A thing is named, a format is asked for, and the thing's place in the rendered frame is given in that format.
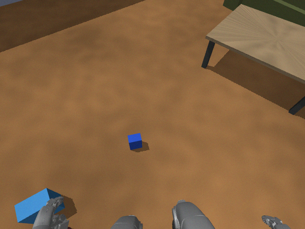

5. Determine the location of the sofa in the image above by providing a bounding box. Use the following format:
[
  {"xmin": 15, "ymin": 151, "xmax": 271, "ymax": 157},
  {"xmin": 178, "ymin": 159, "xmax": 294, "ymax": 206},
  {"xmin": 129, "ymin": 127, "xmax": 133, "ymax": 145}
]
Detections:
[{"xmin": 223, "ymin": 0, "xmax": 305, "ymax": 27}]

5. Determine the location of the left robot hand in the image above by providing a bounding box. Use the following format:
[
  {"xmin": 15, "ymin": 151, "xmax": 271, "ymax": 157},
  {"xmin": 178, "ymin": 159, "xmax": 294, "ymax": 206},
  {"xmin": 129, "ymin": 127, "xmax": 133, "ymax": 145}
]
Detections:
[{"xmin": 33, "ymin": 197, "xmax": 69, "ymax": 229}]

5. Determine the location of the right robot hand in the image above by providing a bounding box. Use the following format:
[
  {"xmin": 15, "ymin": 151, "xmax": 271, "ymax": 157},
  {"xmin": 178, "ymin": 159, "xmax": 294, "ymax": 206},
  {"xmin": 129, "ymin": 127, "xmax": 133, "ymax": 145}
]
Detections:
[{"xmin": 262, "ymin": 215, "xmax": 290, "ymax": 229}]

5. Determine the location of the coffee table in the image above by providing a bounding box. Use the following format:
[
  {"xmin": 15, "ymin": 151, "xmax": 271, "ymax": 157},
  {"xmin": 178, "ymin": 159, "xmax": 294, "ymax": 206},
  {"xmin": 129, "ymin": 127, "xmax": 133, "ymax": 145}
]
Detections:
[{"xmin": 201, "ymin": 4, "xmax": 305, "ymax": 115}]

